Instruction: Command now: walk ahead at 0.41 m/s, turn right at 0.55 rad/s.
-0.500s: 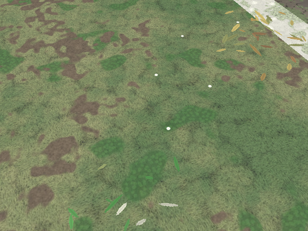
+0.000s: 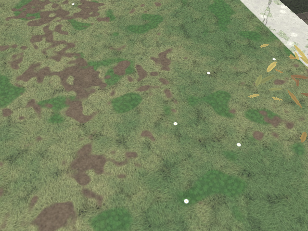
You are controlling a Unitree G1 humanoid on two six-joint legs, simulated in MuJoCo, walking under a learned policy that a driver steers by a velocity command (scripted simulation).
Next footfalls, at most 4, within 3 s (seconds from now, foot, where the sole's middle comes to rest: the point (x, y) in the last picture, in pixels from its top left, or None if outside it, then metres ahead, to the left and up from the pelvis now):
0.14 right None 0.31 -0.08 -0.77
0.62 left None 0.43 0.06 -0.77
1.08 right None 0.19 -0.09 -0.77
1.60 left None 0.45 -0.07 -0.77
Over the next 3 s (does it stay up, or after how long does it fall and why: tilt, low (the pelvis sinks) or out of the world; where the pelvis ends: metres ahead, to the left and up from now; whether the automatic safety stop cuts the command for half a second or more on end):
stays up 0.41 -1.22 -0.03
